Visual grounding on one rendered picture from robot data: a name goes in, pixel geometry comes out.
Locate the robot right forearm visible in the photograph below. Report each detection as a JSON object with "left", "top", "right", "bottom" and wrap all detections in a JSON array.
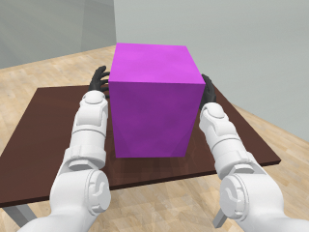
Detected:
[{"left": 199, "top": 102, "right": 284, "bottom": 209}]

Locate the carton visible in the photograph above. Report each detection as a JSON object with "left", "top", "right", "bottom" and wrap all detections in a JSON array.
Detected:
[{"left": 108, "top": 43, "right": 206, "bottom": 158}]

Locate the robot left upper arm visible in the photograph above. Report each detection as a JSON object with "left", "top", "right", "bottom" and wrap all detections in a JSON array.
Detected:
[{"left": 16, "top": 168, "right": 111, "bottom": 232}]

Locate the robot right upper arm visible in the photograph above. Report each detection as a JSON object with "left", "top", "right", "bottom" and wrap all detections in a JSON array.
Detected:
[{"left": 219, "top": 173, "right": 309, "bottom": 232}]

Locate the left robot hand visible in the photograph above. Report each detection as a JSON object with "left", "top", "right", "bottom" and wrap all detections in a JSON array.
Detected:
[{"left": 88, "top": 65, "right": 110, "bottom": 99}]

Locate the table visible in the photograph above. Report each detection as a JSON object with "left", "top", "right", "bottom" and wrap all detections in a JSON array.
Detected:
[{"left": 0, "top": 84, "right": 281, "bottom": 229}]

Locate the robot left forearm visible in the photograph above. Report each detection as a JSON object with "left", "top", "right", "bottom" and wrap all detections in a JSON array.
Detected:
[{"left": 49, "top": 90, "right": 108, "bottom": 209}]

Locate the right robot hand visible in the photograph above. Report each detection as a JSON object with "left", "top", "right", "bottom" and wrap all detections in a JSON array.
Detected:
[{"left": 199, "top": 73, "right": 217, "bottom": 111}]

